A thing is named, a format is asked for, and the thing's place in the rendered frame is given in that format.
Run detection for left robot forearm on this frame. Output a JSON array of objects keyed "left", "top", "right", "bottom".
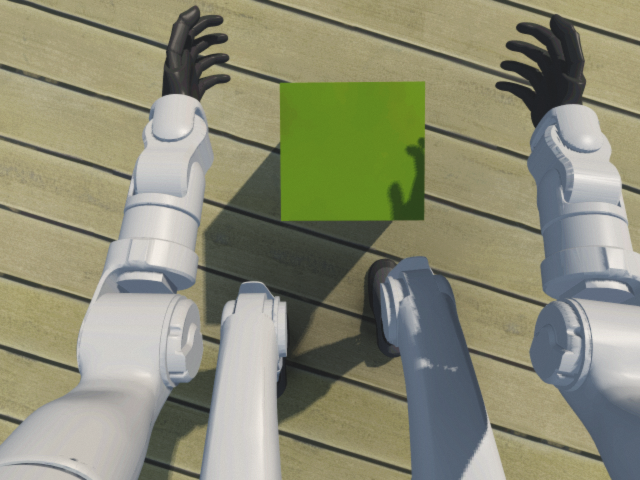
[{"left": 76, "top": 94, "right": 214, "bottom": 374}]

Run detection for robot left upper arm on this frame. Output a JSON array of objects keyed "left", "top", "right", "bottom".
[{"left": 0, "top": 293, "right": 203, "bottom": 480}]

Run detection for robot right hand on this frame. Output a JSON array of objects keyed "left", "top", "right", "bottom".
[{"left": 495, "top": 14, "right": 586, "bottom": 128}]

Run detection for right robot forearm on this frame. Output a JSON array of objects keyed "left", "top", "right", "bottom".
[{"left": 527, "top": 104, "right": 640, "bottom": 306}]

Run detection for carton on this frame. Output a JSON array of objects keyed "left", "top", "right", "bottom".
[{"left": 280, "top": 81, "right": 425, "bottom": 221}]

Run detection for right robot thigh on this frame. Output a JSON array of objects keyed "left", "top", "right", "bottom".
[{"left": 380, "top": 269, "right": 506, "bottom": 480}]

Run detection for robot left foot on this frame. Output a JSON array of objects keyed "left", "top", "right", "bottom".
[{"left": 277, "top": 314, "right": 290, "bottom": 398}]

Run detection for robot left hand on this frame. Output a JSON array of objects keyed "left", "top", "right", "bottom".
[{"left": 162, "top": 5, "right": 231, "bottom": 102}]

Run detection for robot right upper arm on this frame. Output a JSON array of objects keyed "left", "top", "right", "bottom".
[{"left": 529, "top": 297, "right": 640, "bottom": 480}]

